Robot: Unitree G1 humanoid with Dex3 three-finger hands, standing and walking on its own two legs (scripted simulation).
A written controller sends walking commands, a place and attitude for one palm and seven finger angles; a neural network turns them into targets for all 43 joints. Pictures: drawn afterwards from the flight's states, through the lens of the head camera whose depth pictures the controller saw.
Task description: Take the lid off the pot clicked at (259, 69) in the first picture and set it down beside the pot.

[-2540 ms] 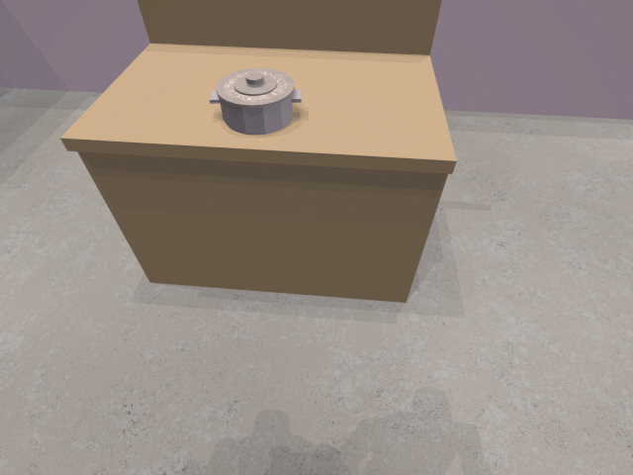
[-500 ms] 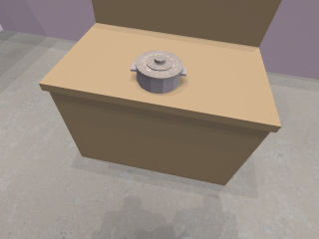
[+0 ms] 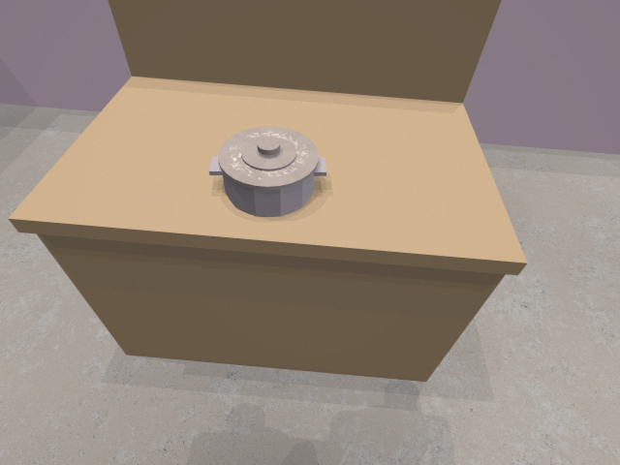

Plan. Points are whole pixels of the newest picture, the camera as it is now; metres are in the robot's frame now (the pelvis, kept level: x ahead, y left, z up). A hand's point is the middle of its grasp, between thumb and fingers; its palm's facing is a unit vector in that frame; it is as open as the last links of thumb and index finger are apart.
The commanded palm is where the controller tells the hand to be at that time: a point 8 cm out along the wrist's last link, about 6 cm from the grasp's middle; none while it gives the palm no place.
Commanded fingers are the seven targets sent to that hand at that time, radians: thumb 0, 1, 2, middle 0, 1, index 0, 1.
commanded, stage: take the last steps up to it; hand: left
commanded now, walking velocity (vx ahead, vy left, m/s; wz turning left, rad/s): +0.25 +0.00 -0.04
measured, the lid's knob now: (268, 146) +0.68 +0.12 +0.03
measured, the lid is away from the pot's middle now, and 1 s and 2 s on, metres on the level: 0.00 0.00 0.00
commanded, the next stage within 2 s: come to a stop and stand still in 0.32 s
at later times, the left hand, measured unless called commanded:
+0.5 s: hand (209, 430) +0.20 +0.16 -0.15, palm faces +0.07 -0.97 -0.23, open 7.2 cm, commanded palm none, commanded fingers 0.00 0.90 0.90 -0.20 -0.30 -0.20 -0.30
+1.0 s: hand (201, 460) +0.16 +0.16 -0.15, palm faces +0.04 -0.95 -0.31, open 7.4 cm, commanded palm none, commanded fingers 0.00 0.90 0.90 -0.20 -0.30 -0.20 -0.30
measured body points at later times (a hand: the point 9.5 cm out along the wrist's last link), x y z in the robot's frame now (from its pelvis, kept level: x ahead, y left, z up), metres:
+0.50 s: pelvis +0.13 -0.02 +0.01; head +0.15 -0.04 +0.46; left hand +0.20 +0.21 -0.13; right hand +0.12 -0.24 -0.16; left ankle +0.10 +0.10 -0.68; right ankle +0.15 -0.12 -0.73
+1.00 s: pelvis +0.14 -0.03 +0.00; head +0.15 -0.07 +0.45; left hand +0.16 +0.21 -0.13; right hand +0.24 -0.26 -0.16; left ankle +0.19 +0.10 -0.72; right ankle +0.14 -0.13 -0.73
